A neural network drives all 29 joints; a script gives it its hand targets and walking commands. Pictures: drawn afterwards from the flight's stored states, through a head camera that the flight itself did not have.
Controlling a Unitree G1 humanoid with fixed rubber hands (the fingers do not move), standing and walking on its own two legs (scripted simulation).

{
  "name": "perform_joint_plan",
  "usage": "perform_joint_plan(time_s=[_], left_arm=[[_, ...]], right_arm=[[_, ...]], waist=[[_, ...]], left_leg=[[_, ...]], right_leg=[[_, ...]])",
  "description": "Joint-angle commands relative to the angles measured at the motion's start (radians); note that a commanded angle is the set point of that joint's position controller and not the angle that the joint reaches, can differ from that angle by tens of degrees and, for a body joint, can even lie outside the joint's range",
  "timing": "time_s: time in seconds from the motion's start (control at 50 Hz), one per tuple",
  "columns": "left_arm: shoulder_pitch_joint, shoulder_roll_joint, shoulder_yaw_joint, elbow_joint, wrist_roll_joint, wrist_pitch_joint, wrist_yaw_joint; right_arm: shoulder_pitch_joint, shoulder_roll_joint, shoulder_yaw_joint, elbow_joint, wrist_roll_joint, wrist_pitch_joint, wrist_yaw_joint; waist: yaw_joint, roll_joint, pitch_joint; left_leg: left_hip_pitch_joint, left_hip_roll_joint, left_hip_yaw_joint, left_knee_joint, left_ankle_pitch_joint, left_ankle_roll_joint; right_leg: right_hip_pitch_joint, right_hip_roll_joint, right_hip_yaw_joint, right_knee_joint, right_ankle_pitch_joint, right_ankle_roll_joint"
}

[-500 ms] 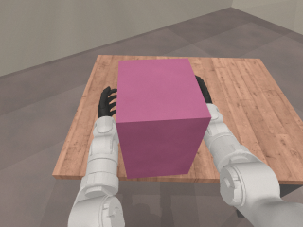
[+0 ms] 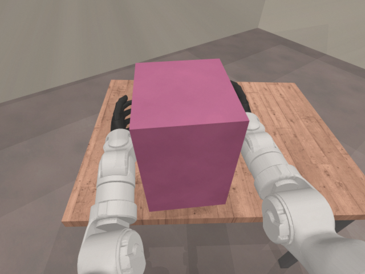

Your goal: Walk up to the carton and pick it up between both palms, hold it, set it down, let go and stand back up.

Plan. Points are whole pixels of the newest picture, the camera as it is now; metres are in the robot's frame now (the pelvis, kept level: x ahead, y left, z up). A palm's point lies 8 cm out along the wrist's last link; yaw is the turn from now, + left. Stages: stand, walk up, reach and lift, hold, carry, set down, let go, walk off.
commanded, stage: reach and lift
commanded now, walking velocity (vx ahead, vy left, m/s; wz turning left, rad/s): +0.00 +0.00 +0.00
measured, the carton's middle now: (183, 137) +0.38 +0.02 +0.12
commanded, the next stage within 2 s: hold in 1.42 s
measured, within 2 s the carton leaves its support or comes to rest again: neither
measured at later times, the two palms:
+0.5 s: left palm (116, 115) +0.39 +0.16 +0.18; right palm (246, 103) +0.40 -0.11 +0.20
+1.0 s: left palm (116, 110) +0.39 +0.16 +0.19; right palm (250, 100) +0.40 -0.11 +0.21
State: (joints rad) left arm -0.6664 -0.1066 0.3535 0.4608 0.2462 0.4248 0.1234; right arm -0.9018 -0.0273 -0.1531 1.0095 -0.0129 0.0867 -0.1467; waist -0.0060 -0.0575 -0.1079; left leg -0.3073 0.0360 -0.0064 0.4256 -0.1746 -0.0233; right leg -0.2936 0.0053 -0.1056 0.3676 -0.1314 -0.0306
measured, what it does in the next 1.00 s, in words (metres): stands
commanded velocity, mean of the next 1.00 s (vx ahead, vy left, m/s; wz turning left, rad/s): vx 0.00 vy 0.00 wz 0.00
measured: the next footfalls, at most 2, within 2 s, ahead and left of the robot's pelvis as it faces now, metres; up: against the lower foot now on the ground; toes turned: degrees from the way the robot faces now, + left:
none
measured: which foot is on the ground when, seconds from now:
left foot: down 0.00-1.00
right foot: down 0.00-1.00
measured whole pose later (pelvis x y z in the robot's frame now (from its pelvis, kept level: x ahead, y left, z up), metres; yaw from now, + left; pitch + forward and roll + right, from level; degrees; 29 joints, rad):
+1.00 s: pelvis +0.01 +0.01 +0.00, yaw +0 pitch -2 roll -1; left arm -0.71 -0.06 0.32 0.32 0.25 0.66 0.07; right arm -0.90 -0.02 -0.12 0.80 0.13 0.33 -0.21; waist -0.08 -0.05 -0.09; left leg -0.20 0.02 -0.01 0.43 -0.20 0.00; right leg -0.17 -0.01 -0.11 0.34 -0.14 -0.01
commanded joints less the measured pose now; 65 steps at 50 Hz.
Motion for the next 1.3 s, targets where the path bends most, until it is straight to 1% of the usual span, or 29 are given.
perform_joint_plan(time_s=[0.0,0.08,0.14,0.18,0.2,0.22,0.24,0.26,0.28,0.36,0.4,0.44,0.5,0.58,0.62,0.64,0.74,0.78,0.8,0.82,0.9,0.96,0.98,1.02,1.06,1.12,1.14,1.16,1.28], left_arm=[[-0.959,-0.538,-0.569,-0.184,-0.170,-0.043,-0.159],[-0.979,-0.568,-0.614,-0.280,-0.207,-0.033,-0.159],[-0.976,-0.549,-0.635,-0.346,-0.212,-0.014,-0.146],[-0.901,-0.543,-0.604,-0.291,-0.176,0.027,-0.163],[-0.872,-0.511,-0.560,-0.228,-0.175,0.050,-0.181],[-0.866,-0.494,-0.526,-0.201,-0.141,0.062,-0.192],[-0.879,-0.500,-0.552,-0.238,-0.156,0.068,-0.199],[-0.907,-0.511,-0.534,-0.240,-0.126,0.074,-0.199],[-0.897,-0.513,-0.540,-0.227,-0.134,0.086,-0.199],[-1.062,-0.558,-0.638,-0.413,-0.229,0.067,-0.188],[-0.961,-0.548,-0.675,-0.428,-0.248,0.084,-0.177],[-0.930,-0.547,-0.652,-0.330,-0.222,0.112,-0.195],[-0.884,-0.489,-0.530,-0.209,-0.149,0.139,-0.232],[-0.965,-0.544,-0.593,-0.305,-0.193,0.138,-0.219],[-0.971,-0.496,-0.541,-0.254,-0.163,0.139,-0.231],[-0.994,-0.532,-0.595,-0.337,-0.199,0.134,-0.225],[-1.039,-0.541,-0.608,-0.331,-0.201,0.138,-0.219],[-1.023,-0.500,-0.580,-0.287,-0.200,0.136,-0.223],[-0.991,-0.524,-0.587,-0.299,-0.195,0.145,-0.221],[-1.041,-0.535,-0.605,-0.314,-0.212,0.143,-0.219],[-1.049,-0.510,-0.578,-0.251,-0.211,0.144,-0.216],[-1.041,-0.527,-0.619,-0.357,-0.231,0.140,-0.211],[-1.003,-0.514,-0.604,-0.284,-0.223,0.155,-0.211],[-0.993,-0.526,-0.628,-0.339,-0.235,0.159,-0.206],[-0.993,-0.487,-0.554,-0.263,-0.185,0.172,-0.223],[-1.008,-0.499,-0.570,-0.286,-0.200,0.181,-0.224],[-1.052,-0.521,-0.608,-0.382,-0.214,0.173,-0.218],[-1.047,-0.532,-0.641,-0.406,-0.250,0.176,-0.215],[-0.976,-0.530,-0.634,-0.348,-0.208,0.225,-0.217]], right_arm=[[-0.690,0.667,0.206,-0.365,0.075,0.001,0.083],[-0.750,0.702,0.277,-0.496,0.137,0.010,0.072],[-0.669,0.680,0.308,-0.470,0.174,0.054,0.066],[-0.657,0.660,0.298,-0.482,0.188,0.067,0.056],[-0.670,0.669,0.321,-0.507,0.197,0.089,0.051],[-0.657,0.670,0.298,-0.463,0.175,0.101,0.051],[-0.661,0.669,0.312,-0.504,0.186,0.102,0.048],[-0.648,0.628,0.256,-0.409,0.171,0.111,0.057],[-0.665,0.623,0.258,-0.420,0.176,0.116,0.058],[-0.758,0.676,0.310,-0.586,0.220,0.113,0.051],[-0.747,0.698,0.377,-0.690,0.254,0.122,0.032],[-0.736,0.681,0.354,-0.670,0.253,0.148,0.013],[-0.714,0.677,0.316,-0.557,0.218,0.182,0.015],[-0.778,0.675,0.325,-0.596,0.254,0.177,0.026],[-0.749,0.686,0.319,-0.552,0.239,0.200,0.025],[-0.756,0.699,0.321,-0.597,0.255,0.192,0.023],[-0.816,0.685,0.330,-0.603,0.263,0.195,0.027],[-0.793,0.714,0.329,-0.582,0.257,0.205,0.022],[-0.796,0.701,0.343,-0.604,0.271,0.206,0.021],[-0.822,0.689,0.313,-0.622,0.263,0.203,0.022],[-0.876,0.700,0.306,-0.591,0.244,0.209,0.030],[-0.824,0.709,0.350,-0.629,0.285,0.213,0.021],[-0.821,0.691,0.343,-0.618,0.286,0.226,0.015],[-0.837,0.693,0.383,-0.685,0.320,0.227,0.012],[-0.807,0.694,0.359,-0.605,0.305,0.251,0.006],[-0.827,0.693,0.363,-0.615,0.313,0.259,0.006],[-0.812,0.705,0.364,-0.630,0.325,0.256,0.009],[-0.886,0.725,0.404,-0.740,0.340,0.249,0.000],[-0.786,0.647,0.349,-0.643,0.331,0.290,-0.003]], waist=[[-0.144,0.092,-0.494],[-0.135,0.112,-0.611],[-0.152,0.152,-0.571],[-0.147,0.142,-0.496],[-0.130,0.060,-0.422],[-0.118,0.051,-0.364],[-0.133,0.075,-0.423],[-0.141,0.130,-0.375],[-0.151,0.120,-0.367],[-0.172,0.158,-0.582],[-0.165,0.141,-0.634],[-0.188,0.144,-0.535],[-0.153,0.068,-0.375],[-0.156,0.127,-0.448],[-0.158,0.068,-0.379],[-0.164,0.114,-0.478],[-0.167,0.149,-0.470],[-0.154,0.092,-0.459],[-0.149,0.105,-0.461],[-0.178,0.135,-0.468],[-0.155,0.085,-0.455],[-0.166,0.116,-0.536],[-0.166,0.107,-0.461],[-0.167,0.105,-0.526],[-0.152,0.071,-0.405],[-0.153,0.086,-0.412],[-0.165,0.122,-0.488],[-0.159,0.101,-0.562],[-0.191,0.148,-0.421]], left_leg=[[0.187,-0.081,0.001,-0.091,0.087,-0.023],[0.225,-0.088,-0.003,-0.061,0.202,-0.041],[0.302,-0.077,-0.027,-0.029,0.317,-0.068],[0.290,-0.085,-0.020,-0.049,0.253,-0.055],[0.235,-0.092,-0.011,-0.064,0.173,-0.025],[0.210,-0.096,-0.003,-0.085,0.125,-0.007],[0.228,-0.099,0.002,-0.080,0.139,-0.017],[0.219,-0.093,-0.009,-0.090,0.122,-0.025],[0.231,-0.089,-0.013,-0.096,0.087,-0.024],[0.305,-0.087,-0.021,-0.056,0.208,-0.053],[0.323,-0.094,-0.023,-0.021,0.316,-0.050],[0.285,-0.100,-0.024,-0.032,0.225,-0.043],[0.210,-0.107,0.001,-0.086,0.073,-0.001],[0.256,-0.093,-0.006,-0.070,0.166,-0.025],[0.224,-0.099,-0.005,-0.087,0.081,-0.007],[0.238,-0.100,-0.010,-0.070,0.154,-0.020],[0.257,-0.093,-0.020,-0.063,0.157,-0.028],[0.236,-0.100,-0.012,-0.066,0.134,-0.012],[0.241,-0.099,-0.009,-0.072,0.154,-0.017],[0.245,-0.098,-0.018,-0.068,0.125,-0.024],[0.210,-0.101,-0.010,-0.093,0.038,-0.002],[0.257,-0.105,-0.018,-0.066,0.174,-0.014],[0.232,-0.106,-0.017,-0.064,0.152,-0.015],[0.267,-0.106,-0.025,-0.050,0.208,-0.017],[0.220,-0.105,-0.018,-0.073,0.139,-0.003],[0.207,-0.107,-0.015,-0.081,0.114,-0.004],[0.239,-0.107,-0.027,-0.071,0.174,-0.016],[0.257,-0.111,-0.022,-0.052,0.213,-0.011],[0.261,-0.099,-0.031,-0.063,0.171,-0.037]], right_leg=[[0.422,0.017,0.016,-0.052,0.190,0.096],[0.484,0.027,0.020,-0.030,0.305,0.100],[0.455,0.039,0.015,-0.023,0.358,0.098],[0.457,0.039,0.018,-0.044,0.301,0.098],[0.471,0.028,0.024,-0.058,0.261,0.109],[0.474,0.023,0.029,-0.062,0.225,0.112],[0.496,0.023,0.028,-0.052,0.264,0.111],[0.455,0.032,0.020,-0.051,0.198,0.094],[0.432,0.028,0.012,-0.064,0.158,0.092],[0.467,0.041,0.017,-0.033,0.278,0.091],[0.522,0.037,0.033,-0.020,0.422,0.101],[0.498,0.032,0.034,-0.033,0.354,0.106],[0.490,0.017,0.036,-0.059,0.212,0.116],[0.460,0.034,0.030,-0.042,0.256,0.099],[0.462,0.030,0.032,-0.060,0.183,0.106],[0.492,0.032,0.038,-0.037,0.269,0.103],[0.445,0.041,0.024,-0.037,0.220,0.093],[0.467,0.032,0.036,-0.046,0.230,0.099],[0.477,0.040,0.033,-0.034,0.256,0.101],[0.457,0.030,0.035,-0.042,0.225,0.096],[0.413,0.032,0.026,-0.064,0.106,0.104],[0.465,0.041,0.023,-0.033,0.262,0.104],[0.453,0.037,0.033,-0.043,0.256,0.106],[0.475,0.047,0.030,-0.036,0.299,0.106],[0.468,0.038,0.035,-0.042,0.252,0.118],[0.483,0.031,0.038,-0.043,0.231,0.113],[0.477,0.039,0.034,-0.038,0.258,0.106],[0.511,0.041,0.037,-0.032,0.311,0.110],[0.444,0.047,0.032,-0.050,0.231,0.098]])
